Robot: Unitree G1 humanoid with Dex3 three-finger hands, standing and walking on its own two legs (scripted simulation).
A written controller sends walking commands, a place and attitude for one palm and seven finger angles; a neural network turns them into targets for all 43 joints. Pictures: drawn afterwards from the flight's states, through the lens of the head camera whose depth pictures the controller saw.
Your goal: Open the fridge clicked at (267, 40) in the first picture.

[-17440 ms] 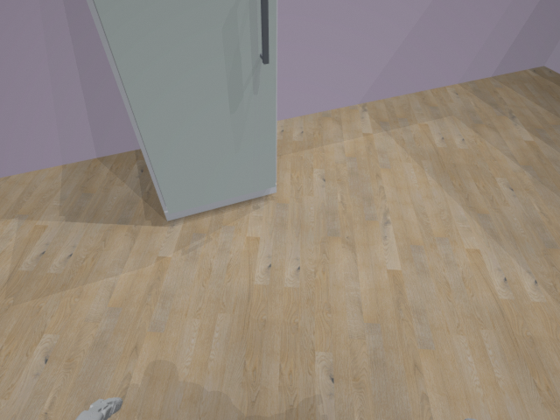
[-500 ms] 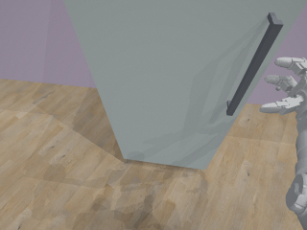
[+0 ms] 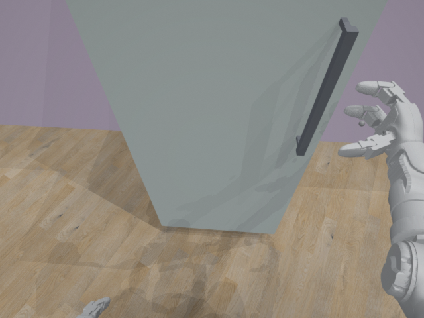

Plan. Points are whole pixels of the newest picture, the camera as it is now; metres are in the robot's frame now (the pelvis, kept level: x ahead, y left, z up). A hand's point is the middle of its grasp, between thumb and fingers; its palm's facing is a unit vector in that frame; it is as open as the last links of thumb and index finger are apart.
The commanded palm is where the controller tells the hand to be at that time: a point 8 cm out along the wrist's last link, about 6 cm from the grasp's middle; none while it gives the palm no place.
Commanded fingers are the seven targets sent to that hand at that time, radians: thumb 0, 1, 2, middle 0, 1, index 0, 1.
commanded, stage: move the hooked fingers beside the handle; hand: right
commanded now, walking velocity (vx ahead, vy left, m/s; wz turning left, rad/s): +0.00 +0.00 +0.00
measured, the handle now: (318, 99) +0.52 -0.14 +0.13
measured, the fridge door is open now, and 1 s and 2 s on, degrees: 0 0 0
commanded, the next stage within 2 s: feel for the door with the fingertips in 0.04 s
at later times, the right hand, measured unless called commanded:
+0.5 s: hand (333, 117) +0.47 -0.16 +0.14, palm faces -0.05 +1.00 +0.00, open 14.0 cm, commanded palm +0.44 -0.21 +0.14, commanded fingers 0.00 0.50 -0.30 0.30 1.20 0.30 1.20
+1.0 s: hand (334, 113) +0.47 -0.16 +0.14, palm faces -0.03 +1.00 +0.00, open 13.9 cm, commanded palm +0.45 -0.21 +0.14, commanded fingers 0.00 0.50 -0.30 0.30 1.20 0.30 1.20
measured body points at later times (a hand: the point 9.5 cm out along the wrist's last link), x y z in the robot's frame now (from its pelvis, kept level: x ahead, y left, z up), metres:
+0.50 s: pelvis +0.00 +0.00 +0.00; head +0.05 -0.01 +0.45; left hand +0.02 +0.26 -0.12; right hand +0.47 -0.22 +0.14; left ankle -0.02 +0.11 -0.71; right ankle +0.02 -0.10 -0.71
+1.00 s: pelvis +0.00 +0.01 +0.00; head +0.05 +0.00 +0.45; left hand +0.03 +0.28 -0.11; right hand +0.47 -0.22 +0.14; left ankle -0.02 +0.11 -0.71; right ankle +0.02 -0.10 -0.71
